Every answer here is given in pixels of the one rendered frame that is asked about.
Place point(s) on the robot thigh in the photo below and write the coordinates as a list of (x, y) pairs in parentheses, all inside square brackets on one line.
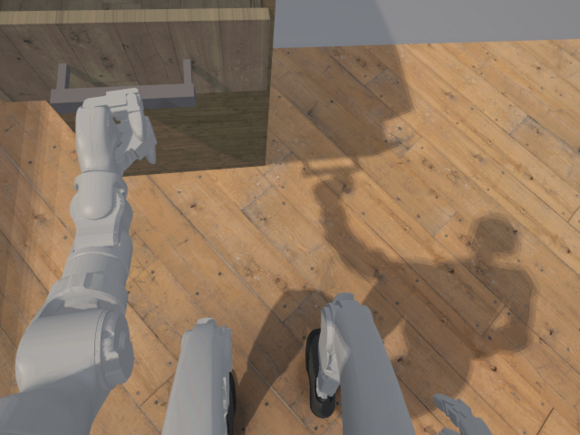
[(196, 399), (372, 401)]

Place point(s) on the drawer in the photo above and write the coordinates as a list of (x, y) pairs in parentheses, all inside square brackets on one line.
[(110, 43)]

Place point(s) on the robot left thigh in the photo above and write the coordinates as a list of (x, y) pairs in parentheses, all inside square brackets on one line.
[(196, 399)]

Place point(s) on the right robot hand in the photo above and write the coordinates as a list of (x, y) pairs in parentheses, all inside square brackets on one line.
[(461, 416)]

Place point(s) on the cabinet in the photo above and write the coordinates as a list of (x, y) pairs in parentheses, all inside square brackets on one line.
[(229, 131)]

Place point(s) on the left robot hand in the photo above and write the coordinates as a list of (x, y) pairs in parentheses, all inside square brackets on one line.
[(98, 136)]

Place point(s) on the robot left upper arm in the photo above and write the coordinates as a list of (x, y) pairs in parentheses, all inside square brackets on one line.
[(68, 365)]

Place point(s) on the left robot forearm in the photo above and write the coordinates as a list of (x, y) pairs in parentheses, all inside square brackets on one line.
[(98, 266)]

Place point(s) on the robot right thigh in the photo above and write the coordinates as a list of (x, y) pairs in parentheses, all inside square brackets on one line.
[(372, 401)]

